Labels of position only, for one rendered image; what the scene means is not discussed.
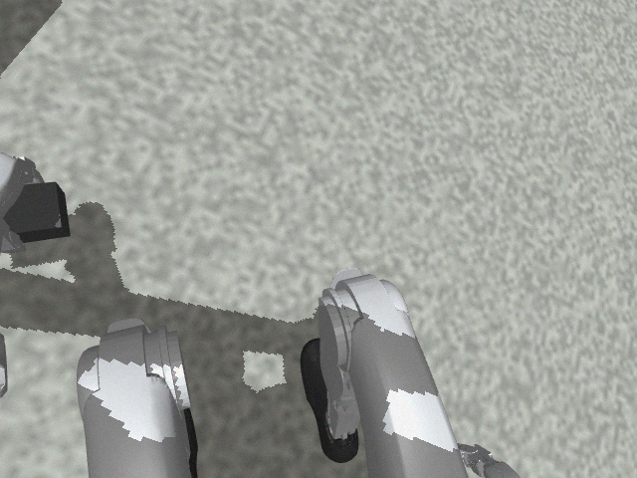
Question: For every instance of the left robot hand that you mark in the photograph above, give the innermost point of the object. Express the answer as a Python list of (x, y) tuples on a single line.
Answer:
[(15, 172)]

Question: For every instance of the right robot hand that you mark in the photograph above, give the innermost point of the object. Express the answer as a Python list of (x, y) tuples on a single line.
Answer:
[(483, 464)]

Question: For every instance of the small box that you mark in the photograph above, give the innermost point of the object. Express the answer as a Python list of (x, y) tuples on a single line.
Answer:
[(39, 213)]

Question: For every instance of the right robot foot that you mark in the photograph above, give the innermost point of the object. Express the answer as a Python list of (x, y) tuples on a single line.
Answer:
[(337, 450)]

